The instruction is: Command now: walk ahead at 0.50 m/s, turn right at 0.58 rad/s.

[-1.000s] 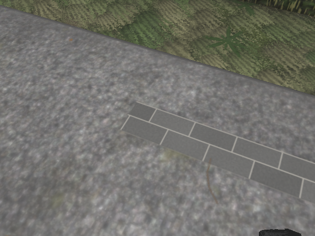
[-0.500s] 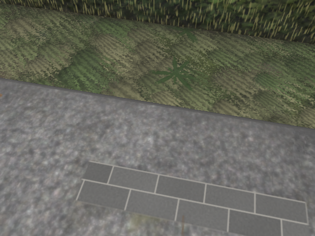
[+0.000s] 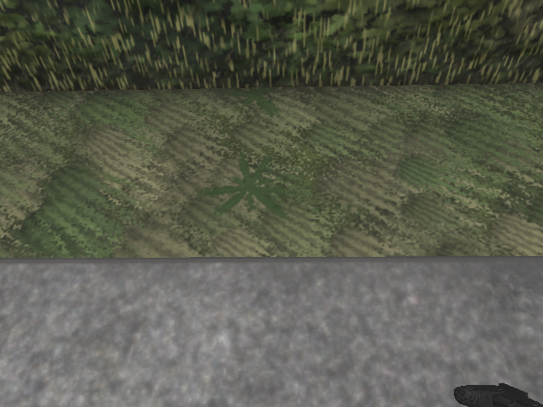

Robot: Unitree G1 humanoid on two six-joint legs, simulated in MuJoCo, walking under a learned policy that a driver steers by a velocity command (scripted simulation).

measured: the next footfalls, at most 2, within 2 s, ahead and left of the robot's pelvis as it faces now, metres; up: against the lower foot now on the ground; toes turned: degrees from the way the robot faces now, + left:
left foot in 0.08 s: +0.23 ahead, +0.13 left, +0.00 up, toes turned -4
right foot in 0.50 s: +0.31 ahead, -0.10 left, +0.00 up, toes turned -10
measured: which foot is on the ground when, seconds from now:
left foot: up 0.00-0.06, down 0.08-0.52, up 0.54-0.76, down 0.78-1.00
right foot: down 0.00-0.08, up 0.10-0.48, down 0.50-1.00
